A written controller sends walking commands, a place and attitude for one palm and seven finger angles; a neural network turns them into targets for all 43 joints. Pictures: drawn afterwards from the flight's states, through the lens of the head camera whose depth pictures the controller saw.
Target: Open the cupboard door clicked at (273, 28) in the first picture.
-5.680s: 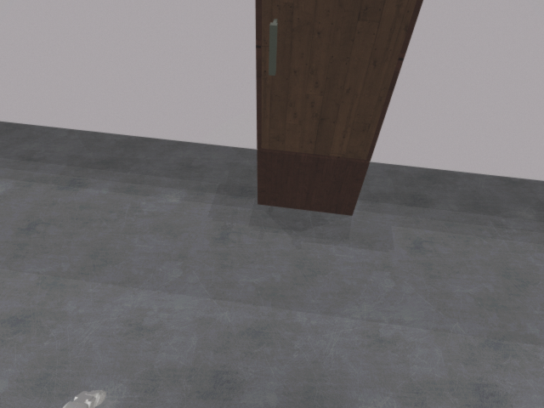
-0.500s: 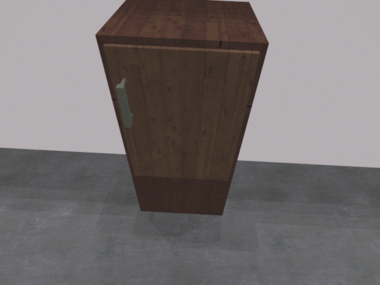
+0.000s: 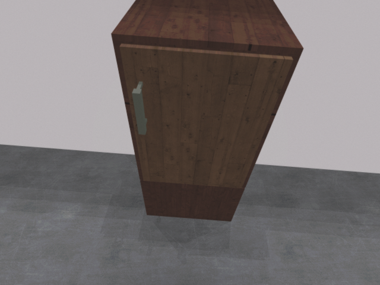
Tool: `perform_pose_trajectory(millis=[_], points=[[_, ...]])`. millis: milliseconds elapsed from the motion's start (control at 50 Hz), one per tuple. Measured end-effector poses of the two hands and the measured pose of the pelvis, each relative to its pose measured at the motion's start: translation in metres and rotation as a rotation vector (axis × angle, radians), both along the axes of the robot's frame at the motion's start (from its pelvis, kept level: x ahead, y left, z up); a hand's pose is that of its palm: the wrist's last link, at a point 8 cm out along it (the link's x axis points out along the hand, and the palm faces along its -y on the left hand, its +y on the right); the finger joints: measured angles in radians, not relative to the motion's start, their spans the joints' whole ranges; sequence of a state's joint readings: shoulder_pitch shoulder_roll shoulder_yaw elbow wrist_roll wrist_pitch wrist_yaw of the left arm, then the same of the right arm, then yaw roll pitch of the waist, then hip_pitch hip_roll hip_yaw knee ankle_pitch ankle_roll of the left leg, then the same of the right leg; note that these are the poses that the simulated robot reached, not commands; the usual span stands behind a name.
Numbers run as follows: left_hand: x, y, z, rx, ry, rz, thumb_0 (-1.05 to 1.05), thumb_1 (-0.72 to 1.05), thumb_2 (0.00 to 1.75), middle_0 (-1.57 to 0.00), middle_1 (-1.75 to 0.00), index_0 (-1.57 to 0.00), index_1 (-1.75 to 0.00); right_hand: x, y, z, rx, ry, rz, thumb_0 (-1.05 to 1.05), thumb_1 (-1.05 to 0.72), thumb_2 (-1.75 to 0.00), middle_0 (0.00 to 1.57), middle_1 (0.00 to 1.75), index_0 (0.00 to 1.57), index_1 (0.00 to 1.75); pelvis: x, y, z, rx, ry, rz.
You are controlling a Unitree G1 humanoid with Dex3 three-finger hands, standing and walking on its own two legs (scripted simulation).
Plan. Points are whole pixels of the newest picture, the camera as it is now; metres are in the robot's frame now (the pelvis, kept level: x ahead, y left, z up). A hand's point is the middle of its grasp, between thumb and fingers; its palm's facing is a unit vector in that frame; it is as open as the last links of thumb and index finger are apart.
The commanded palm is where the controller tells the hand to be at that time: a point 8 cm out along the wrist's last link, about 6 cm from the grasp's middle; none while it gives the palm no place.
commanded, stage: come to a stop and stand still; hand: left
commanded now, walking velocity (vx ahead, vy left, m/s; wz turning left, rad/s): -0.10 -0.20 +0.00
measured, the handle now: (141, 108) +0.57 +0.17 +0.05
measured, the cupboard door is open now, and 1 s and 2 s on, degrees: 0 0 0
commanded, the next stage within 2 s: look again from close up in 1.18 s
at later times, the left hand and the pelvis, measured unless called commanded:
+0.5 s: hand out of the picture +0.07 +0.17 -0.16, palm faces +0.03 -0.97 -0.23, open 7.2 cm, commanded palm none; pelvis +0.02 -0.02 +0.01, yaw +0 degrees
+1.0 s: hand out of the picture +0.03 +0.18 -0.16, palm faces +0.05 -0.98 -0.20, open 7.4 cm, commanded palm none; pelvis +0.02 +0.00 +0.01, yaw +1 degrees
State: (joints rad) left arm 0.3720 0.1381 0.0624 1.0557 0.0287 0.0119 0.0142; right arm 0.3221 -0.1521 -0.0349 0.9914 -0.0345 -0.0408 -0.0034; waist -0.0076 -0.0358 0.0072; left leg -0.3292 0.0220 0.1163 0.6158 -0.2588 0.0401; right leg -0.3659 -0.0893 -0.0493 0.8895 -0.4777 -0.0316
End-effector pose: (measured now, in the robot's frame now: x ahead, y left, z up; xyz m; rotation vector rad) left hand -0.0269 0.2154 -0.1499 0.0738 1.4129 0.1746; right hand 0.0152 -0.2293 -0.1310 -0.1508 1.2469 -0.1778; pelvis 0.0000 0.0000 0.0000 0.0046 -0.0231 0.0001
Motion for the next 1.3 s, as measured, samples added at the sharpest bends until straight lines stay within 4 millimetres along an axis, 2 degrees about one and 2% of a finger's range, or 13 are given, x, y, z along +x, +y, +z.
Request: perform_pose_trajectory(millis=[120, 200, 280, 400, 580, 720, 840, 1080, 1300], points=[[0.052, 0.011, 0.016, 0.035, -0.082, -0.032, 0.01, 0.91, 0.90, -0.19, -0.30, -0.19, -0.30, 0.005, 0.018, 0.005, 0.026, 0.047, -0.003, 0.01, -0.93, -0.90, 0.19, 0.30, 0.19, 0.30, 0.017, 0.003, 0.012, 0.016, 0.014, -0.005], [0.074, 0.012, 0.021, 0.067, -0.110, -0.048, 0.02, 0.94, 0.90, -0.19, -0.30, -0.19, -0.30, 0.003, 0.020, -0.002, 0.052, 0.097, -0.014, 0.02, -0.94, -0.90, 0.20, 0.30, 0.20, 0.30, 0.025, -0.002, 0.011, 0.024, 0.009, -0.003], [0.084, 0.006, 0.023, 0.085, -0.107, -0.074, 0.02, 0.95, 0.90, -0.19, -0.30, -0.19, -0.30, 0.004, 0.016, -0.011, 0.080, 0.128, -0.041, 0.02, -0.94, -0.90, 0.20, 0.30, 0.20, 0.30, 0.028, -0.008, 0.009, 0.020, 0.001, -0.009], [0.090, 0.000, 0.025, 0.092, -0.110, -0.086, 0.02, 0.95, 0.90, -0.20, -0.30, -0.20, -0.30, 0.004, 0.007, -0.012, 0.084, 0.138, -0.055, 0.02, -0.93, -0.90, 0.20, 0.30, 0.19, 0.30, 0.026, -0.015, 0.009, 0.021, 0.006, -0.006], [0.089, -0.004, 0.025, 0.082, -0.137, -0.068, 0.01, 0.94, 0.90, -0.20, -0.30, -0.20, -0.30, 0.000, 0.000, -0.006, 0.070, 0.139, -0.030, 0.01, -0.92, -0.90, 0.19, 0.30, 0.19, 0.30, 0.021, -0.020, 0.011, 0.014, 0.005, 0.000], [0.072, -0.006, 0.025, 0.075, -0.114, -0.055, 0.01, 0.94, 0.90, -0.20, -0.30, -0.20, -0.30, -0.001, 0.001, -0.003, 0.072, 0.143, -0.012, 0.01, -0.92, -0.90, 0.19, 0.30, 0.19, 0.30, 0.021, -0.020, 0.014, 0.005, 0.003, 0.006], [0.053, -0.002, 0.018, 0.060, -0.082, -0.070, 0.01, 0.92, 0.90, -0.20, -0.30, -0.20, -0.30, 0.008, -0.001, -0.004, 0.048, 0.073, -0.012, 0.01, -0.92, -0.90, 0.19, 0.30, 0.19, 0.30, 0.018, -0.009, 0.009, -0.006, -0.018, 0.014], [0.049, 0.015, 0.022, 0.057, -0.112, -0.042, 0.01, 0.91, 0.90, -0.20, -0.30, -0.20, -0.30, 0.019, 0.014, 0.001, 0.035, 0.037, 0.034, 0.01, -0.92, -0.90, 0.20, 0.30, 0.19, 0.30, 0.017, 0.007, 0.012, 0.001, -0.009, 0.019], [0.040, 0.011, 0.020, 0.032, -0.061, -0.044, 0.01, 0.91, 0.90, -0.20, -0.30, -0.20, -0.30, 0.021, 0.015, 0.005, 0.029, 0.054, 0.034, 0.01, -0.92, -0.90, 0.20, 0.30, 0.19, 0.30, 0.021, 0.009, 0.015, 0.000, -0.007, 0.014]])
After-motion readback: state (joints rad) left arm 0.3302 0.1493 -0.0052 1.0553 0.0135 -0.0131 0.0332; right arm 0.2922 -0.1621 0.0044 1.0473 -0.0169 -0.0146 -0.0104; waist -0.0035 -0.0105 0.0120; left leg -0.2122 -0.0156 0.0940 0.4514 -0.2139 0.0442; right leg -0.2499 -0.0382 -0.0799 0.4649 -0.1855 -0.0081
